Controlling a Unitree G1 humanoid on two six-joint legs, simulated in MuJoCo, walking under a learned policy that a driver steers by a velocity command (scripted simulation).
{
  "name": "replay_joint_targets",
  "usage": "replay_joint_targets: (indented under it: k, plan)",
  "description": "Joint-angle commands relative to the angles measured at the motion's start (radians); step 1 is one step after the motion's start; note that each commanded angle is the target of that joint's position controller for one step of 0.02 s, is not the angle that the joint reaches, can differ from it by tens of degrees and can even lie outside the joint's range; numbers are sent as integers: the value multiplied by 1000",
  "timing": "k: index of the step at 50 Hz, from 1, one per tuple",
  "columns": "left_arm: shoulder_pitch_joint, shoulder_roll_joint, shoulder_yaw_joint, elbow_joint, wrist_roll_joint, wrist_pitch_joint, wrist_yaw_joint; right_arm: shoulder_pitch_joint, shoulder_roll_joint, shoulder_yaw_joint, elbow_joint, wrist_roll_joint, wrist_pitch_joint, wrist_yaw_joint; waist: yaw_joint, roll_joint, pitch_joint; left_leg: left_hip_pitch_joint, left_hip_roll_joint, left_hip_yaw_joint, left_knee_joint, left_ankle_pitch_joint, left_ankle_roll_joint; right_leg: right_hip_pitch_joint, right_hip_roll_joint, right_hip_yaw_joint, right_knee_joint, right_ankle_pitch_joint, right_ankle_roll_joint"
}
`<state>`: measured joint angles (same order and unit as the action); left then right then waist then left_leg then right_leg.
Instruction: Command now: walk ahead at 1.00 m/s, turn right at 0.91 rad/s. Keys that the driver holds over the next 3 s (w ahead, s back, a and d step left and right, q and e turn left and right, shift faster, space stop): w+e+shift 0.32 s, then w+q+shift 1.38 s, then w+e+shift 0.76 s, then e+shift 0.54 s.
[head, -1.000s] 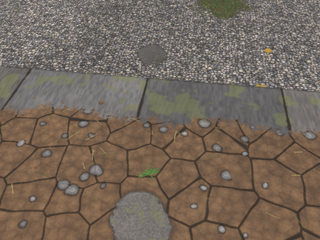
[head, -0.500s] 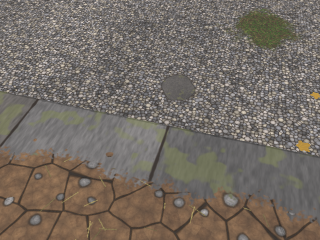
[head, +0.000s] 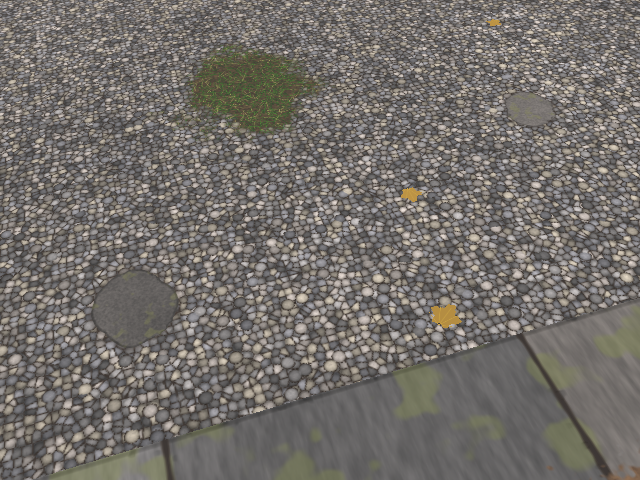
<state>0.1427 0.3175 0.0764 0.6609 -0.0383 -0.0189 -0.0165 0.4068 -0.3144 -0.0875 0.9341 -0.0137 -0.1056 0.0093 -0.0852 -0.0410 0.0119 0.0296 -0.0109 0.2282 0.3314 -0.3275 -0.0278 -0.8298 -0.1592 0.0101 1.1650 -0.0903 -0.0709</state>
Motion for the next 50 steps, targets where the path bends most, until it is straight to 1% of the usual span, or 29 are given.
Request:
replay_joint_targets:
  k: [1, 5, 8, 9, 10, 11, 12, 13, 14, 17, 22, 24, 25, 27, 29, 32, 37, 38, 39, 40, 41, 42, 43, 44, 46, 47, 48, 49, 50]
  plan:
    - [-8, -12, -18, -62, 8, -3, -25, -189, -105, -6, -122, 2, -26, -11, 86, 25, 147, -174, 247, -32, -207, 317, 128, 53, -24, -5, -156, 174, -15]
    - [-72, 32, -3, -100, 3, -17, -58, -143, -202, -23, -130, 12, 4, -24, 93, 48, 124, 2, 262, 62, -96, 921, 91, 193, 87, -174, -332, 150, -68]
    - [298, 177, 69, -31, -16, 9, -49, -201, -268, -41, -170, 35, 38, -27, 313, 169, -88, -52, 289, 39, 419, 1429, 109, 687, 207, -206, -316, -69, -134]
    - [516, 241, 107, 37, -22, 20, -27, -250, -231, -32, -177, 42, 30, -21, 415, 99, -154, -259, 205, 24, 805, 1102, 72, 1011, 199, -104, -434, -25, -180]
    - [449, 276, 99, 61, -13, 27, -23, -235, -5, 28, -218, 13, -11, -8, 268, -323, -34, -605, -47, -53, 1285, -185, 35, 1084, 111, 200, -533, 62, -253]
    - [347, 227, 53, -18, 34, -14, -36, -124, 29, 53, -319, 44, -67, 4, 117, -387, -287, -861, -91, -344, 1405, -259, 52, 1228, -86, 829, -785, -354, -451]
    - [345, 125, 42, -38, 33, -36, -40, -274, -92, 35, -336, 62, -95, 8, 188, -154, -232, -877, -27, -397, 1306, -136, 96, 1142, -101, 882, -923, -476, -370]
    - [338, 108, 37, -19, 34, -58, -45, -313, -89, 30, -354, 78, -95, 4, 141, -8, -99, -889, -3, -373, 1208, -83, 106, 995, -87, 829, -938, -481, -334]
    - [283, 93, 31, -25, 29, -73, -48, -296, -70, 33, -333, 53, -83, -5, 95, 133, -72, -814, 50, -385, 1116, -35, 98, 859, -58, 750, -908, -444, -298]
    - [156, 61, 14, -56, 33, -77, -16, -210, -60, 23, -307, 22, -22, -5, 3, 126, -5, -665, 109, -374, 933, 42, 31, 559, 45, 509, -888, -296, -271]
    - [252, 35, 2, 14, 27, -73, 36, -428, 33, 62, -361, -14, 1, -2, 144, 17, 67, -552, 108, -223, 480, 511, 14, 398, 151, 172, -901, -45, -181]
    - [281, 91, 18, 37, 62, -76, 21, -335, -3, 31, -309, 16, -9, 15, 153, -33, -20, -421, 64, -197, 591, 642, 35, 445, 90, 152, -888, 47, -178]
    - [290, 73, 10, 31, 62, -81, 18, -380, -65, 6, -323, 34, -16, 24, 163, 18, 21, -552, 72, -224, 509, 656, 62, 547, 105, 118, -844, 7, -154]
    - [427, 12, 3, 100, 38, -72, 33, -536, -62, -5, -377, 51, -39, 58, 225, 15, 118, -884, 67, -314, 416, 572, 118, 855, 32, 155, -746, -6, -107]
    - [486, -1, 2, 135, 54, -59, 53, -556, -37, 0, -387, 53, -56, 100, 242, 43, 163, -1078, 15, -303, 277, 644, 156, 1026, 26, 96, -674, 57, -53]
    - [318, 20, -1, 113, 57, -58, 80, -421, 0, 6, -353, 36, -52, 141, 159, -42, 41, -619, 18, -235, 239, 961, 139, 790, 63, -45, -618, 98, 4]
    - [81, 99, 6, 63, 68, -94, 55, 264, -165, -79, -126, 55, 32, 71, -154, 86, -60, -150, 44, -167, 62, 932, 163, 851, 69, -81, 171, 744, 61]
    - [-69, 53, -8, 22, 50, -105, 51, 525, -70, -45, -7, 24, 45, 69, -279, 263, -23, 118, 124, -225, -172, 1112, 238, 543, 177, -156, 751, 55, 97]
    - [-158, -97, -52, -38, 79, -116, 36, 583, -13, -10, 46, -10, 52, 66, -277, 473, 106, 245, 99, -208, 1, 1091, 258, 130, 309, -177, 1166, -765, 84]
    - [56, -167, -76, -133, 37, -132, 22, 455, -46, 8, -8, -63, 14, 77, 2, 524, -60, 569, 111, -491, 401, 1258, 343, -255, 286, 39, 1200, -793, 95]
    - [128, -120, -91, -139, 54, -149, 18, 394, -46, -5, -35, -20, 26, 79, 5, 295, -308, 685, 136, -606, 399, 1020, 425, -305, 245, 97, 1149, -769, 91]
    - [119, -102, -87, -140, 53, -151, 22, 346, -36, -2, -53, 12, 44, 76, 25, 44, -348, 582, 144, -667, 327, 695, 441, -318, 209, 76, 1130, -717, 75]
    - [116, -108, -90, -191, -3, -164, 38, 218, -214, -44, -77, 32, 43, 61, 100, 28, -280, 385, 307, -1131, 59, 96, 561, -395, 222, 92, 1048, -558, 94]
    - [63, -78, -87, -183, -23, -163, 53, 171, -211, -37, -69, 31, 26, 47, 123, -103, -90, 167, 406, -1349, -22, -19, 584, -483, 165, 131, 977, -553, 127]
    - [-15, -104, -108, -170, 16, -132, 53, 99, -49, 26, -55, 17, 6, 42, 180, -283, 153, -323, 300, -1151, 78, 26, 467, -434, 59, 172, 806, -612, 94]
    - [-121, -84, -108, -225, 13, -142, 55, 15, 12, 50, -95, 23, 1, 20, 189, -247, 245, -515, 158, -946, 32, 34, 370, -360, 51, 145, 446, -342, 87]
    - [-177, -43, -107, -262, 62, -148, 60, -93, -3, 52, -142, 26, 13, -25, 195, -132, 313, -904, -9, -738, -74, 62, 302, 27, 64, 80, 16, -78, 126]
    - [-201, -44, -83, -251, 102, -162, 61, -4, 13, 42, -117, 38, 6, -49, 124, -54, 213, -1130, -111, -670, -128, 104, 285, 551, 115, 27, -161, 306, 149]
    - [-164, -55, -66, -262, 80, -160, 68, 37, -1, 34, -106, 53, 0, -61, 119, 20, 115, -1119, -104, -683, -117, 199, 302, 756, 151, 14, -204, 492, 190]
